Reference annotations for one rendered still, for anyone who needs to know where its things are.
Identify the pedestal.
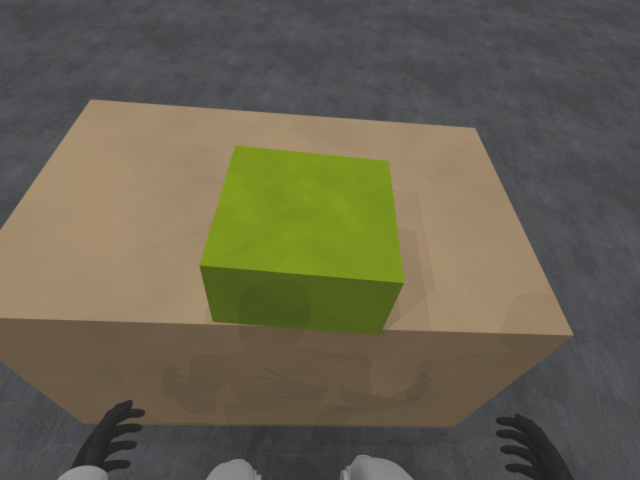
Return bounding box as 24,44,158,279
0,99,574,428

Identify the robot right thigh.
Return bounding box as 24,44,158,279
340,457,414,480

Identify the right robot hand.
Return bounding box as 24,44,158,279
496,414,574,480

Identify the left robot hand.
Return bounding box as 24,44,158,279
70,400,145,472

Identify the carton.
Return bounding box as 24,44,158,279
199,146,404,335

